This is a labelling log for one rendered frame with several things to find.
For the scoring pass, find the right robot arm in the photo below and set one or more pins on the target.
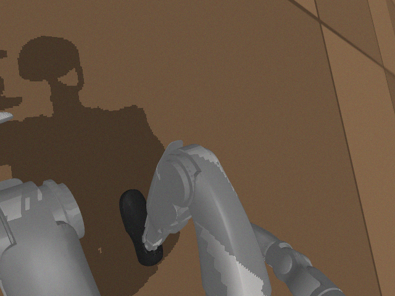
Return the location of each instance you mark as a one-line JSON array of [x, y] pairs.
[[297, 272]]

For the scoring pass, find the right robot foot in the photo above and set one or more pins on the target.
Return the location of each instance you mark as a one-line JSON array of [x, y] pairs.
[[133, 212]]

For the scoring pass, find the right robot hand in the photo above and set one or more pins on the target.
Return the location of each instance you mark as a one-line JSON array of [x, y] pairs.
[[264, 238]]

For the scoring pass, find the left robot hand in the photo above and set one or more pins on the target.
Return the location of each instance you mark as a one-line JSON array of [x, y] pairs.
[[5, 116]]

